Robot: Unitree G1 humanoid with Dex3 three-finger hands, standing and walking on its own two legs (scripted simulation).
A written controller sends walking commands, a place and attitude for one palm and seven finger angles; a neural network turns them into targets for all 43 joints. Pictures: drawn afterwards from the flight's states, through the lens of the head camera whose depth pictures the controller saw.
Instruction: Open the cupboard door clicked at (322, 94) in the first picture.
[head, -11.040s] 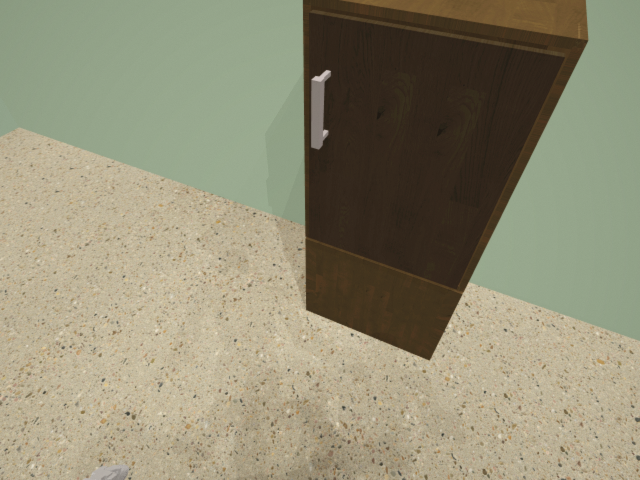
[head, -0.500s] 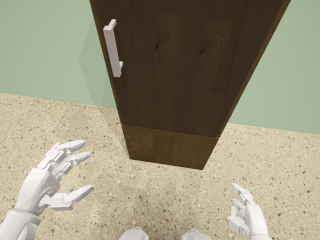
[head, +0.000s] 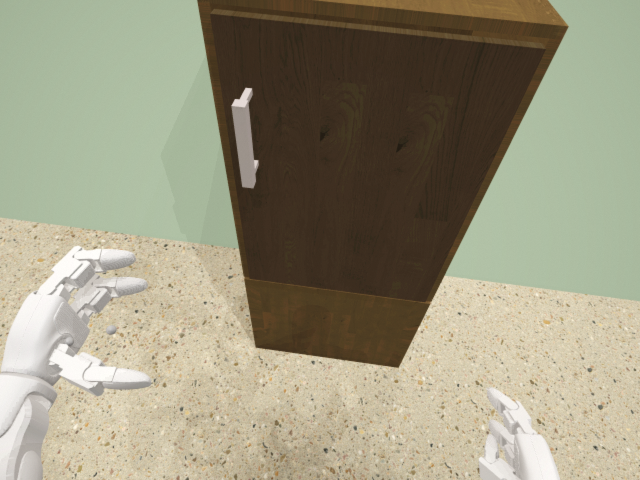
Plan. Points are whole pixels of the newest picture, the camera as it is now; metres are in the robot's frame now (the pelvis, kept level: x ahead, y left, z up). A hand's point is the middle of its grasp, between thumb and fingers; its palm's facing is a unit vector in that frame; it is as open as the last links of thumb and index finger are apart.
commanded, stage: raise the hand with hooked fingers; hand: left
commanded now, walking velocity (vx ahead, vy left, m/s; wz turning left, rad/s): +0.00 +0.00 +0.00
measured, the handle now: (248, 140) +0.57 +0.16 +0.12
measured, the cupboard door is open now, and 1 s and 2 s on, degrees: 0 0 0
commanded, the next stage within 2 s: move the hooked fingers beside the handle in 0.90 s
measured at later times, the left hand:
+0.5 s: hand (85, 256) +0.31 +0.29 +0.13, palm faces -0.04 -1.00 -0.05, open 14.0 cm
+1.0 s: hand (105, 265) +0.30 +0.26 +0.13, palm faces -0.03 -1.00 -0.03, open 14.0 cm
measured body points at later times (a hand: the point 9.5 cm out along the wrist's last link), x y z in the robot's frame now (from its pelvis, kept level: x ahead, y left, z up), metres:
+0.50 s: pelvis +0.01 +0.01 +0.02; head +0.03 +0.01 +0.47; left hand +0.31 +0.34 +0.14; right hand +0.17 -0.24 -0.05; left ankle +0.00 +0.07 -0.70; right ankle +0.03 -0.11 -0.70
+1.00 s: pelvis +0.01 -0.01 +0.02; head +0.02 -0.01 +0.47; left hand +0.30 +0.32 +0.13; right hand +0.17 -0.25 -0.05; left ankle +0.00 +0.07 -0.70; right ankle +0.03 -0.11 -0.70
